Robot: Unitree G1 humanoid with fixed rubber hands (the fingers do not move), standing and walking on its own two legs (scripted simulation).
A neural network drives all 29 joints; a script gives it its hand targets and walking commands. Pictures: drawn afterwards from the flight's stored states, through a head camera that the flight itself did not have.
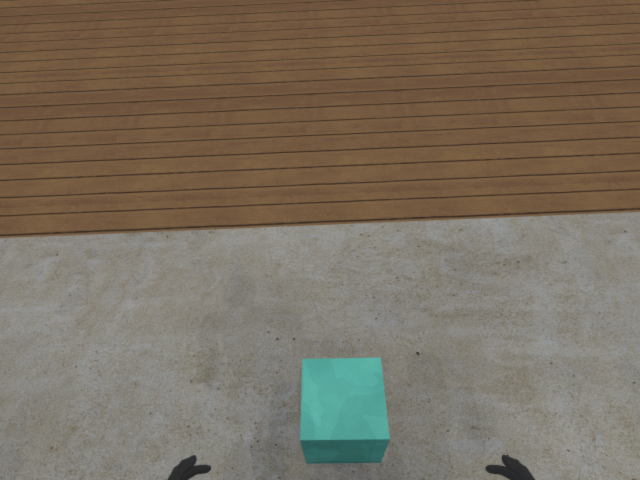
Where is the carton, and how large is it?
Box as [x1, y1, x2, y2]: [300, 358, 389, 463]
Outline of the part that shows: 302,359 300,441 306,463 380,462 389,439 380,358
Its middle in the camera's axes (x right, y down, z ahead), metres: +0.06 +0.47 +1.06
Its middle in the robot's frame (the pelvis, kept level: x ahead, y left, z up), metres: +0.40 -0.01 -0.64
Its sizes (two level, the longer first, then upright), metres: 0.210 0.200 0.250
